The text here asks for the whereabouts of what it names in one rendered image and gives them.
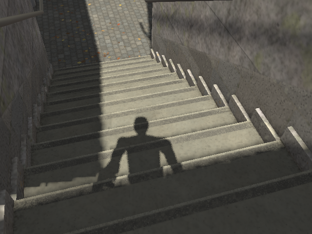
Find stairs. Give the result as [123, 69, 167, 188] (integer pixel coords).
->
[13, 55, 301, 234]

